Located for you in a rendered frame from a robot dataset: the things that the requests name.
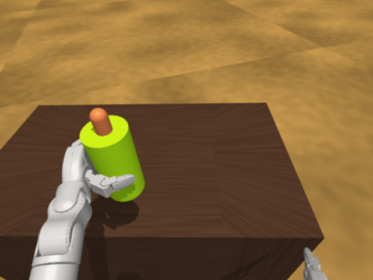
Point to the bottle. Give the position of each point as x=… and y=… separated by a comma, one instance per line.
x=108, y=142

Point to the right robot hand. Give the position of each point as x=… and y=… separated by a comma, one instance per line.
x=312, y=269

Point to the left robot arm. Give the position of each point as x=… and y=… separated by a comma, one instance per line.
x=60, y=241

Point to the left robot hand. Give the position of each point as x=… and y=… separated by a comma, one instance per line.
x=77, y=166

